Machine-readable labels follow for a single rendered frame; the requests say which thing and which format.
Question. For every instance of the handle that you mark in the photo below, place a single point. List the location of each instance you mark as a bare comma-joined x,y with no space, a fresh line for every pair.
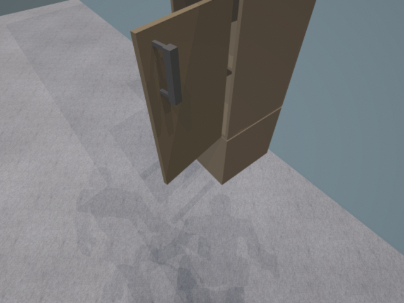
172,72

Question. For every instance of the cupboard door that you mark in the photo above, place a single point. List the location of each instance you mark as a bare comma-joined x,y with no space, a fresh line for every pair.
201,32

